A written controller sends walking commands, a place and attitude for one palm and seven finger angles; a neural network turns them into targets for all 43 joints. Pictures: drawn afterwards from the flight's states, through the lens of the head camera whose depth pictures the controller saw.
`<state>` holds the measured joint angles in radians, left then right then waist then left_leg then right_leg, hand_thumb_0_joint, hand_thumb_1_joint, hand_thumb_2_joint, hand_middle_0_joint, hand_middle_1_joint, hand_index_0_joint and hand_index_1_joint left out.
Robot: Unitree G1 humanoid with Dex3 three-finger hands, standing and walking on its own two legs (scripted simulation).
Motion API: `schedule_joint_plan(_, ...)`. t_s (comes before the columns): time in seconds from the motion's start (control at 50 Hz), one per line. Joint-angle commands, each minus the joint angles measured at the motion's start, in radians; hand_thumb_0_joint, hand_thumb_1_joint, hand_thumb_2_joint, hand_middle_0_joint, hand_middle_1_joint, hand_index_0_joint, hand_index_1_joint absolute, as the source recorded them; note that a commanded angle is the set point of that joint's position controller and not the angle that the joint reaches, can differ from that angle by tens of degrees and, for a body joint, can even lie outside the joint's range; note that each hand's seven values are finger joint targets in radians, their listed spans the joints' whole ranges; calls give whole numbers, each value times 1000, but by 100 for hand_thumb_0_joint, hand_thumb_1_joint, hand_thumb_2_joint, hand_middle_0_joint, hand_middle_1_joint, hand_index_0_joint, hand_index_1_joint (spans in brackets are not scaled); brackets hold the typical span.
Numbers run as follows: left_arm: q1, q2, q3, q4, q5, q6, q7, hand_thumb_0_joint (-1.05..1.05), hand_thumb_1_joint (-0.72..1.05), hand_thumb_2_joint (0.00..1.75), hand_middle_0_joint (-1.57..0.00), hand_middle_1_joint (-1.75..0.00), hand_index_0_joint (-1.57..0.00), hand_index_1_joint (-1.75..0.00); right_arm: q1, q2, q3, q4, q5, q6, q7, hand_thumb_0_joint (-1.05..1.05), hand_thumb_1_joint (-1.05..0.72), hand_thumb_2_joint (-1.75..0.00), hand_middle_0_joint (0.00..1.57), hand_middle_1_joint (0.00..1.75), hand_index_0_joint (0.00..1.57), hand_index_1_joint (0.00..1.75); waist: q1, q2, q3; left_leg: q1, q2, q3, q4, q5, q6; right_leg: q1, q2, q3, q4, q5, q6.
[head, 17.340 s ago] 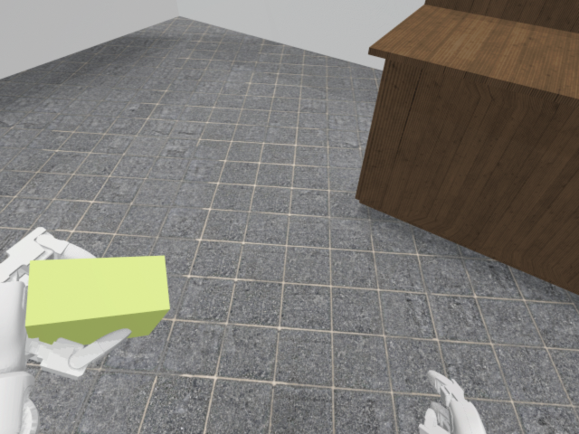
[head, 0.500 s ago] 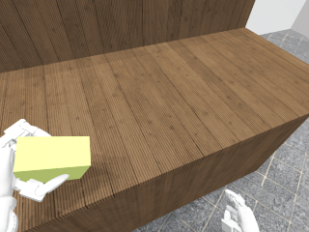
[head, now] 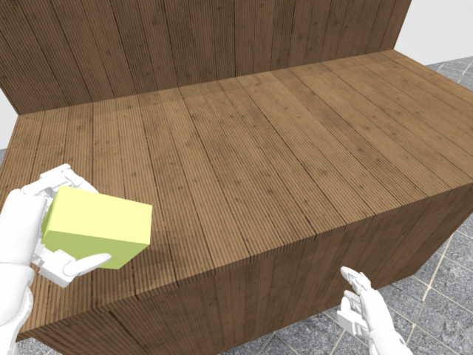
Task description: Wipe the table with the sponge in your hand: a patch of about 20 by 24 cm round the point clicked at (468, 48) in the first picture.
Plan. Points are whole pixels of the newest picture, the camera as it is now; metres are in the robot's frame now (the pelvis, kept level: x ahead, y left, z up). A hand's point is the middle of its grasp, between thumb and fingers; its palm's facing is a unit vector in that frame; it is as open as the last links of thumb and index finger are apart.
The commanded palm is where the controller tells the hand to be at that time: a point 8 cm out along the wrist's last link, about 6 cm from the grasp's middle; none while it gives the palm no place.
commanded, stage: turn the palm down, sponge in hand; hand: left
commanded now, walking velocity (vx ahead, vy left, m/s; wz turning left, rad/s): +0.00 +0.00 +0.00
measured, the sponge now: (107, 234) +0.23 +0.21 +0.14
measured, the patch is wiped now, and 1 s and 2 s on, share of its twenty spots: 0.00 0.00 0.00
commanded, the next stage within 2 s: move the sponge above the wiping area in 1.86 s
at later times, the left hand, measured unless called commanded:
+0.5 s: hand (66, 211) +0.22 +0.24 +0.20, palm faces +0.34 -0.48 -0.81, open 10.1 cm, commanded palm +0.19 +0.26 +0.25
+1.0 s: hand (43, 198) +0.23 +0.27 +0.21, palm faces +0.27 -0.25 -0.93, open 10.1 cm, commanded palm +0.19 +0.26 +0.28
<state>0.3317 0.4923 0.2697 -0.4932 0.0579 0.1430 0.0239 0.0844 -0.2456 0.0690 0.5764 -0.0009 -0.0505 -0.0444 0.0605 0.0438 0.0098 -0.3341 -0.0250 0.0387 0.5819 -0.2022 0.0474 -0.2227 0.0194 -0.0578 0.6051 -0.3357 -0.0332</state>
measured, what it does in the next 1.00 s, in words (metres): stands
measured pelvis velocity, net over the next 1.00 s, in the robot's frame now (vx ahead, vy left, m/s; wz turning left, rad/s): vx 0.00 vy -0.02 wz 0.00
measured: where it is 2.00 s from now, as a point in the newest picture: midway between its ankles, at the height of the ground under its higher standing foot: outside the picture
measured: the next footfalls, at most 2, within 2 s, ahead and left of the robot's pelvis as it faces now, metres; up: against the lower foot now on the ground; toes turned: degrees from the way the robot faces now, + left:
none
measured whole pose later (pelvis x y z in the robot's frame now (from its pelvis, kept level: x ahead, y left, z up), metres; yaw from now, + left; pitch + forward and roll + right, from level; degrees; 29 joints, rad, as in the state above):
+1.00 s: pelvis +0.00 -0.02 +0.00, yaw +0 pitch -5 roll +0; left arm 0.04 0.68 0.13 -0.40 0.53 0.51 -0.13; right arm 0.01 -0.27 0.09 0.62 0.08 0.02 -0.13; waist 0.13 0.13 0.00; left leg -0.29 0.00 0.03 0.57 -0.19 0.02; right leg -0.18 0.04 -0.06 0.59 -0.33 -0.06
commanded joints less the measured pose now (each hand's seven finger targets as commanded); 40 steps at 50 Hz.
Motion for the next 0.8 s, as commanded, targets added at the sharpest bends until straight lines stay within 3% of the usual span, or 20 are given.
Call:
schedule_joint_plan(0.0,-336,259,214,-170,51,-82,114,0,10,130,-120,-160,-120,-160,-154,-99,-44,-126,-5,-43,-28,0,-90,-90,20,30,20,30,-10,113,-141,170,35,-100,-124,-176,-40,-160,12,-9,-112,5,5)
schedule_joint_plan(0.04,-373,307,213,-127,72,-28,106,0,10,130,-120,-160,-120,-160,-171,-107,-41,-124,11,-32,-40,0,-90,-90,20,30,20,30,-13,123,-139,170,25,-80,-109,-174,-32,-151,5,16,-130,-3,2)
schedule_joint_plan(0.06,-373,259,159,-117,80,4,84,0,10,130,-120,-160,-120,-160,-185,-99,-34,-134,8,-27,-44,0,-90,-90,20,30,20,30,-3,122,-143,167,24,-70,-101,-132,-31,-134,2,17,-139,18,-1)
schedule_joint_plan(0.14,-395,313,114,-69,111,112,-19,0,10,130,-120,-160,-120,-160,-214,-107,-24,-142,40,-11,-71,0,-90,-90,20,30,20,30,-8,58,-103,174,17,-42,-76,-78,-23,-134,-9,53,-182,5,8)
schedule_joint_plan(0.16,-414,277,78,-86,118,116,-44,0,10,130,-120,-160,-120,-160,-216,-99,-20,-154,37,-13,-74,0,-90,-90,20,30,20,30,-2,47,-102,173,19,-46,-72,-62,-22,-129,-11,51,-184,17,7)
schedule_joint_plan(0.22,-365,346,138,-143,139,76,-77,0,10,130,-120,-160,-120,-160,-196,-97,-27,-162,28,-26,-80,0,-90,-90,20,30,20,30,17,0,-149,189,22,-48,-46,4,-17,-103,-22,68,-185,54,16)
schedule_joint_plan(0.24,-359,401,190,-146,140,67,-69,0,10,130,-120,-160,-120,-160,-214,-96,-27,-163,40,-36,-79,0,-90,-90,20,30,20,30,25,18,-140,185,18,-44,-33,8,-24,-100,-23,94,-193,43,10)
schedule_joint_plan(0.26,-356,369,181,-154,144,53,-65,0,10,130,-120,-160,-120,-160,-204,-88,-26,-168,29,-40,-75,0,-90,-90,20,30,20,30,32,15,-162,177,19,-45,-20,28,-25,-86,-29,94,-182,73,8)
schedule_joint_plan(0.34,-292,462,295,-130,159,49,-11,0,10,130,-120,-160,-120,-160,-185,-97,-37,-150,33,-40,-71,0,-90,-90,20,30,20,30,48,57,-151,148,17,-41,9,66,-36,-67,-42,137,-181,122,7)
schedule_joint_plan(0.36,-283,392,241,-134,163,59,-4,0,10,130,-120,-160,-120,-160,-176,-92,-39,-161,29,-35,-70,0,-90,-90,20,30,20,30,46,54,-157,139,21,-39,18,77,-35,-58,-49,130,-171,156,9)
schedule_joint_plan(0.44,-293,451,243,-62,192,132,0,0,10,130,-120,-160,-120,-160,-188,-111,-43,-154,49,-22,-82,0,-90,-90,20,30,20,30,37,33,-84,96,24,-43,32,40,-39,-84,-69,201,-194,103,14)
schedule_joint_plan(0.46,-314,404,182,-62,205,146,-11,0,10,130,-120,-160,-120,-160,-180,-112,-43,-162,47,-16,-84,0,-90,-90,20,30,20,30,31,20,-93,95,25,-43,35,40,-36,-79,-70,189,-193,111,17)
schedule_joint_plan(0.54,-347,471,185,-121,260,157,-46,0,10,130,-120,-160,-120,-160,-222,-114,-40,-174,57,-29,-93,0,-90,-90,20,30,20,30,40,1,-120,109,18,-55,53,70,-33,-63,-82,242,-178,162,17)
schedule_joint_plan(0.56,-345,424,139,-136,274,156,-54,0,10,130,-120,-160,-120,-160,-207,-111,-43,-179,52,-26,-91,0,-90,-90,20,30,20,30,34,9,-146,124,19,-53,55,96,-28,-52,-76,214,-166,214,16)
schedule_joint_plan(0.6,-345,471,175,-170,299,145,-60,0,10,130,-120,-160,-120,-160,-193,-113,-45,-175,45,-31,-92,0,-90,-90,20,30,20,30,40,-15,-181,137,20,-58,52,127,-26,-42,-78,204,-150,268,23)
schedule_joint_plan(0.64,-326,522,232,-195,320,148,-44,0,10,130,-120,-160,-120,-160,-228,-109,-45,-173,52,-39,-88,0,-90,-90,20,30,20,30,58,35,-177,147,16,-56,52,148,-31,-32,-69,225,-145,303,7)
schedule_joint_plan(0.66,-340,469,186,-192,331,159,-40,0,10,130,-120,-160,-120,-160,-219,-104,-42,-178,43,-31,-84,0,-90,-90,20,30,20,30,55,40,-190,145,20,-54,50,164,-30,-22,-75,199,-137,335,8)
schedule_joint_plan(0.74,-359,521,234,-132,360,222,-13,0,10,130,-120,-160,-120,-160,-260,-107,-39,-162,56,-17,-81,0,-90,-90,20,30,20,30,74,62,-145,131,21,-58,13,128,-41,-39,-61,200,-148,261,-1)
schedule_joint_plan(0.76,-380,465,166,-100,364,246,-19,0,10,130,-120,-160,-120,-160,-243,-108,-38,-164,53,-6,-82,0,-90,-90,20,30,20,30,64,55,-137,121,30,-56,0,112,-39,-40,-66,173,-150,242,4)
schedule_joint_plan(0.78,-407,491,168,-85,381,264,-25,0,10,130,-120,-160,-120,-160,-239,-116,-38,-154,55,0,-82,0,-90,-90,20,30,20,30,62,41,-141,118,32,-64,-15,99,-41,-51,-64,167,-152,209,8)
